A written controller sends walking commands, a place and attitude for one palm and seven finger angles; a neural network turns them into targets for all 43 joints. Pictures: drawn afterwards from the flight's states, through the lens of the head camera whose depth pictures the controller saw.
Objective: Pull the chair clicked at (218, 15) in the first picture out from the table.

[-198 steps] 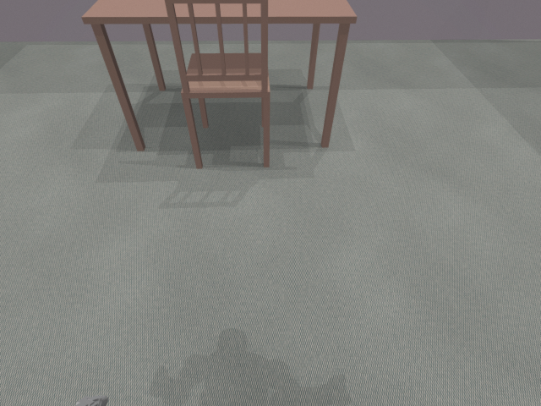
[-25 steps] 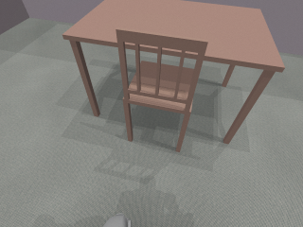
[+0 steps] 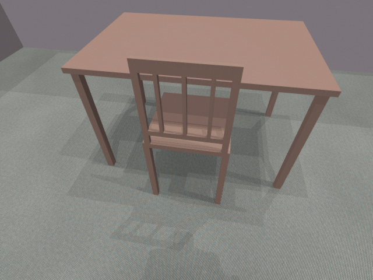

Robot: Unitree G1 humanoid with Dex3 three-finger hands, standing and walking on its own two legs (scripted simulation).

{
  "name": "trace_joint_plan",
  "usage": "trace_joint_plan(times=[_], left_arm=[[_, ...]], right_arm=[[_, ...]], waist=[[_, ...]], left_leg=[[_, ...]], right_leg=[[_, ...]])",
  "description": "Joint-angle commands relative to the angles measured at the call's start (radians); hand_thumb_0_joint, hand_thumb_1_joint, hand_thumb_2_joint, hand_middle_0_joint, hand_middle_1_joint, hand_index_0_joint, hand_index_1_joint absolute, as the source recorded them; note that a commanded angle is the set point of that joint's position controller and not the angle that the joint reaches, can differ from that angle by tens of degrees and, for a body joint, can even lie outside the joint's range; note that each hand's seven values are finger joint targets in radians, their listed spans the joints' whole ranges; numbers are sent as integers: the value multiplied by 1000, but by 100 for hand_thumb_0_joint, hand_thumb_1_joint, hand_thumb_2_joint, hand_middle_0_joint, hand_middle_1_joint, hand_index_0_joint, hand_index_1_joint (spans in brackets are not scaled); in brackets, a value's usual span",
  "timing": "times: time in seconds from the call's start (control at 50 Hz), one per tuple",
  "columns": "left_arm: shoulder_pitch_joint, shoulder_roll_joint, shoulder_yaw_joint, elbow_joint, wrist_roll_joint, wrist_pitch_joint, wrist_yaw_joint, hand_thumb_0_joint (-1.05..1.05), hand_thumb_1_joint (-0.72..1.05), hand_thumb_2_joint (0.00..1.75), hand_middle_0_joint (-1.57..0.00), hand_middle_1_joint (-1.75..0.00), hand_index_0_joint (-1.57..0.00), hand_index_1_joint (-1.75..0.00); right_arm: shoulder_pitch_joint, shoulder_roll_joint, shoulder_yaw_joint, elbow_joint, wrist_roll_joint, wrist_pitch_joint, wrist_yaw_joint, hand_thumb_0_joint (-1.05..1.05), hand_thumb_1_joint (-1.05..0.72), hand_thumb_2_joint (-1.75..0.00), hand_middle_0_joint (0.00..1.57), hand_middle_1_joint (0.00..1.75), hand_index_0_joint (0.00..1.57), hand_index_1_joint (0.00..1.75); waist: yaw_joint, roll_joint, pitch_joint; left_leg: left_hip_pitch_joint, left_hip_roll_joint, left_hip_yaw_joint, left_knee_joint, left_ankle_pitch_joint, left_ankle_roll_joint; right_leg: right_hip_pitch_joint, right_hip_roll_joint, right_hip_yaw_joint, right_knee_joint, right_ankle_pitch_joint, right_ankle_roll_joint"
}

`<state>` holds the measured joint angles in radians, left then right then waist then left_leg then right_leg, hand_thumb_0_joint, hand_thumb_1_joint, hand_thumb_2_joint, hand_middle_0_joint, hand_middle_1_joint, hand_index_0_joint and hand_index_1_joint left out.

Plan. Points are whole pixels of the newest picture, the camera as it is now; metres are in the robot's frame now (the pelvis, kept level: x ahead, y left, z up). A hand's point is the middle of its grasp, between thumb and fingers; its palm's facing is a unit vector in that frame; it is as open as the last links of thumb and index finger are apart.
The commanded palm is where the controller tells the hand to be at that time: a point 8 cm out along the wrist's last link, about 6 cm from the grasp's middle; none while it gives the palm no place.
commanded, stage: take the last steps up to it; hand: left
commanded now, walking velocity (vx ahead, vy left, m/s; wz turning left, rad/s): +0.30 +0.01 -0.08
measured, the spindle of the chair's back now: (184, 108) +0.74 +0.08 -0.07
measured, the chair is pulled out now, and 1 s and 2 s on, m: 0.00 0.00 0.00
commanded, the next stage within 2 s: come to a stop and stand still in 0.82 s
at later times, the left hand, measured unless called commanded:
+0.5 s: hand (115, 272) +0.17 +0.20 -0.16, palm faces -0.03 -0.98 -0.19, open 7.4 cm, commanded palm none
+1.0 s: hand (134, 240) +0.26 +0.18 -0.17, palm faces +0.04 -0.98 -0.17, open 7.3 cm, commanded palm none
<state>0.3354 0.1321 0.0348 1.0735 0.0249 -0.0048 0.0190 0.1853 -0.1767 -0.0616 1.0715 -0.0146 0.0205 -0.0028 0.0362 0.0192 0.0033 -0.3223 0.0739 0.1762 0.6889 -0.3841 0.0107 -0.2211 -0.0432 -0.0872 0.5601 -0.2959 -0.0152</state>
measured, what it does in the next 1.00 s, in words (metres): walks ahead: left foot, then right foot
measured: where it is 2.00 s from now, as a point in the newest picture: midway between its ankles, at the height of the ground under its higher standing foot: outside the picture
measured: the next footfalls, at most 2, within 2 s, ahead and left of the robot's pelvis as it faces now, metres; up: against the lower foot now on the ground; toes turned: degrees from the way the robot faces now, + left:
left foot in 0.26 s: +0.12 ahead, +0.14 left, +0.00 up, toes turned +6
right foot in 0.64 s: +0.26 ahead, -0.11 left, +0.00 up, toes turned -11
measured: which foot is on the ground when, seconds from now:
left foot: up 0.00-0.24, down 0.26-0.64, up 0.66-0.98, down 1.00-1.00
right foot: down 0.00-0.28, up 0.30-0.62, down 0.64-1.00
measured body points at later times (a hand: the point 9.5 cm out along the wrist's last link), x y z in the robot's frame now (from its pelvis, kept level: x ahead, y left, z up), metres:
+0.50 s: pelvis +0.11 +0.02 +0.01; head +0.13 +0.02 +0.46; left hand +0.18 +0.26 -0.14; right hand +0.04 -0.18 -0.15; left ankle +0.08 +0.13 -0.73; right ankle +0.13 -0.10 -0.69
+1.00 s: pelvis +0.25 +0.00 +0.00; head +0.26 +0.02 +0.45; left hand +0.26 +0.23 -0.16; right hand +0.31 -0.24 -0.14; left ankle +0.29 +0.10 -0.73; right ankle +0.22 -0.11 -0.73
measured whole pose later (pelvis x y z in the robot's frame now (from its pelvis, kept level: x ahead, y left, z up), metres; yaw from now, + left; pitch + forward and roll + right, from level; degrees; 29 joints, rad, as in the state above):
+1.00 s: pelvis +0.25 +0.00 +0.00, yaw -3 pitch +0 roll -3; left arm 0.28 0.16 0.05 1.08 0.01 -0.02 0.02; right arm 0.18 -0.18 -0.04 1.04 -0.02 -0.04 -0.01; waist 0.02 0.01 0.03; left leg -0.32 0.07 0.08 0.56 -0.19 -0.01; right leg -0.16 0.01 -0.15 0.42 -0.25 -0.02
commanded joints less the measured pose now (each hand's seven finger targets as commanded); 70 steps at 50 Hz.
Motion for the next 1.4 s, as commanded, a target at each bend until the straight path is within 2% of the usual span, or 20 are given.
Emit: trace_joint_plan(times=[0.0, 0.14, 0.2, 0.22, 0.26, 0.28, 0.4, 0.56, 0.58, 0.62, 0.66, 0.7, 0.76, 0.94, 1.02, 1.12, 1.22, 1.32, 1.34, 1.38], left_arm=[[75, 175, 36, -30, 3, -32, 7, 0, 90, 90, -20, -30, -20, -30], [86, 186, 46, -13, 5, -45, -7, 0, 90, 90, -20, -30, -20, -30], [48, 174, 46, -5, -8, -36, -13, 0, 90, 90, -20, -30, -20, -30], [36, 149, 42, -14, -8, -30, -19, 0, 90, 90, -20, -30, -20, -30], [-43, 71, 28, -82, -11, -31, -28, 0, 90, 90, -20, -30, -20, -30], [-91, 91, 32, -95, 2, -29, -23, 0, 90, 90, -20, -30, -20, -30], [-99, 68, 30, -72, -4, -18, -41, 0, 90, 90, -20, -30, -20, -30], [-92, 67, 33, -85, 1, -26, -33, 0, 90, 90, -20, -30, -20, -30], [-18, 103, 42, -60, 3, -33, -28, 0, 90, 90, -20, -30, -20, -30], [157, 276, 76, -27, 1, -47, -11, 0, 90, 90, -20, -30, -20, -30], [56, 235, 66, -48, -11, -47, -4, 0, 90, 90, -20, -30, -20, -30], [-52, 154, 45, -78, -10, -51, 2, 0, 90, 90, -20, -30, -20, -30], [-78, 106, 39, -85, 0, -60, 5, 0, 90, 90, -20, -30, -20, -30], [-71, 150, 28, -33, -10, -37, 3, 0, 90, 90, -20, -30, -20, -30], [24, 70, -11, 19, -21, -6, 19, 0, 90, 90, -20, -30, -20, -30], [18, 136, -1, 19, -14, 31, 23, 0, 90, 90, -20, -30, -20, -30], [-15, 118, 27, -35, -8, 54, 20, 0, 90, 90, -20, -30, -20, -30], [-10, 91, 18, -62, -8, 51, 15, 0, 90, 90, -20, -30, -20, -30], [70, 141, 5, -38, -1, 23, 34, 0, 90, 90, -20, -30, -20, -30], [-2, 168, 16, -132, 11, 3, 29, 0, 90, 90, -20, -30, -20, -30]], right_arm=[[-49, -66, -9, -99, -8, -30, 19, 0, -90, -90, 20, 30, 20, 30], [-1, -37, 7, -99, -5, -56, 20, 0, -90, -90, 20, 30, 20, 30], [123, -47, 13, -47, -7, -73, 8, 0, -90, -90, 20, 30, 20, 30], [201, -81, 5, -24, -6, -77, 1, 0, -90, -90, 20, 30, 20, 30], [381, -226, -25, 6, -23, -74, -17, 0, -90, -90, 20, 30, 20, 30], [366, -205, -20, 14, -22, -71, -20, 0, -90, -90, 20, 30, 20, 30], [233, -90, 14, 1, -10, -101, -30, 0, -90, -90, 20, 30, 20, 30], [219, -87, -2, 29, -13, -78, -19, 0, -90, -90, 20, 30, 20, 30], [217, -70, 1, 32, -7, -78, -16, 0, -90, -90, 20, 30, 20, 30], [234, -2, 17, -13, 4, -75, -4, 0, -90, -90, 20, 30, 20, 30], [169, -31, 3, -20, -1, -65, -7, 0, -90, -90, 20, 30, 20, 30], [157, -21, 3, -10, -8, -58, -2, 0, -90, -90, 20, 30, 20, 30], [207, 16, 10, 1, -12, -42, -4, 0, -90, -90, 20, 30, 20, 30], [117, -12, 36, -24, -4, -58, -7, 0, -90, -90, 20, 30, 20, 30], [66, -121, 40, -15, 3, -59, -36, 0, -90, -90, 20, 30, 20, 30], [52, -145, 16, -10, 10, -36, -66, 0, -90, -90, 20, 30, 20, 30], [13, -152, -15, -54, 0, -8, -62, 0, -90, -90, 20, 30, 20, 30], [-36, -144, -18, -76, -8, -7, -43, 0, -90, -90, 20, 30, 20, 30], [-49, -254, -43, -98, 7, -28, -31, 0, -90, -90, 20, 30, 20, 30], [23, -129, -17, -152, 0, -18, -9, 0, -90, -90, 20, 30, 20, 30]], waist=[[-10, -152, 146], [-2, -158, 78], [-51, -109, 47], [-81, -23, 38], [-142, 255, 42], [-140, 240, 59], [-45, 83, 78], [-8, 49, 72], [25, -7, 44], [69, -330, -49], [39, -247, 8], [-17, -83, 51], [-63, -117, 32], [-54, -108, 7], [-9, 189, -26], [-34, 118, -20], [-40, 53, -58], [-33, 140, -58], [-4, 82, -192], [-42, 4, -109]], left_leg=[[-281, 18, -118, 271, -1, -9], [-117, 5, -70, 3, 16, -15], [146, -35, -23, -226, 135, -15], [266, -2, -86, -263, 81, -1], [367, 344, -579, -519, -119, 157], [311, 358, -591, -554, -205, 182], [225, 221, -249, -520, 280, 167], [104, 163, -140, -358, 212, 109], [47, 115, -100, -241, 168, 78], [-251, -55, -15, 258, -219, 12], [-284, 2, -153, 477, -132, 20], [-235, 45, -169, 453, 16, 8], [-136, 41, -134, 310, 45, -17], [130, -20, -95, -229, 239, -31], [197, 214, -291, -336, 875, 88], [330, 263, -306, -330, 1142, 157], [272, 258, -254, -320, 935, 185], [166, 231, -265, -369, 526, 155], [274, 225, -264, -143, 746, 107], [43, 67, -137, -57, 274, 36]], right_leg=[[21, -272, 391, -441, -256, -170], [73, -230, 227, -360, -31, -160], [-30, -150, 153, -240, -56, -105], [-131, -105, 114, -135, -110, -80], [-407, 48, -36, 326, -260, -15], [-439, 6, 42, 476, -259, -30], [-351, -73, 52, 397, -32, 2], [-9, 4, -60, -21, 106, -2], [123, -8, -28, -77, 121, -12], [354, -374, 479, -292, 97, -156], [186, -376, 497, -372, -29, -202], [54, -295, 296, -371, 57, -172], [-15, -244, 136, -354, 282, -159], [17, -171, 77, -231, 337, -105], [33, -31, 2, -86, -31, 34], [-107, -28, 69, 169, -198, 39], [-178, -5, 113, 411, -205, 52], [-83, -15, 79, 211, -177, 41], [-119, -30, 123, 69, -107, 20], [-80, -66, 211, -105, 31, -37]])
